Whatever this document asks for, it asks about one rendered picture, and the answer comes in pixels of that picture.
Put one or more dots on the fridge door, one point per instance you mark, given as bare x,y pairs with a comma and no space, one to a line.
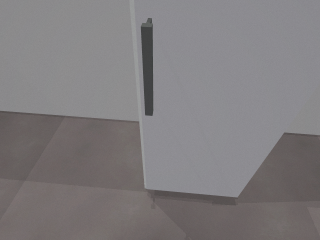
229,77

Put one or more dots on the handle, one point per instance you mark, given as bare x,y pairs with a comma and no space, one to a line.
147,64

